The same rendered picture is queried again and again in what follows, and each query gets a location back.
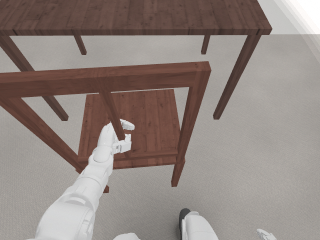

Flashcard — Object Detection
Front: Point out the table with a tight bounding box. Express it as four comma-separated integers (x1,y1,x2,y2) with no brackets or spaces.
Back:
0,0,273,121

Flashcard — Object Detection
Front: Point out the chair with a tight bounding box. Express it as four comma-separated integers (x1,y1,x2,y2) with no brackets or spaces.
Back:
0,61,212,193

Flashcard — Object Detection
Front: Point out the right robot hand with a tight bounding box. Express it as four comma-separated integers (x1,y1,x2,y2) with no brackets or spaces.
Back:
257,229,277,240

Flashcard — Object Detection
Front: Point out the left robot hand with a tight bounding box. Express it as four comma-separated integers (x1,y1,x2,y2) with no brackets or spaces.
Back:
97,119,135,154

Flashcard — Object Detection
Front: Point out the right robot shin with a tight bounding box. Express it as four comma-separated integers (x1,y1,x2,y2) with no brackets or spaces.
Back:
185,211,199,218

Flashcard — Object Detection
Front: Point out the robot left upper arm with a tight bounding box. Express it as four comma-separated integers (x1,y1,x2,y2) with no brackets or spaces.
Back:
26,201,96,240

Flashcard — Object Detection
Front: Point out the robot left forearm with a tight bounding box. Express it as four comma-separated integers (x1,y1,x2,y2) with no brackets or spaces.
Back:
35,145,114,239

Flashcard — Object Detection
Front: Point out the robot right foot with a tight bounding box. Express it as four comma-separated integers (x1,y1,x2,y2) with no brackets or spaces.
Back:
179,208,191,240

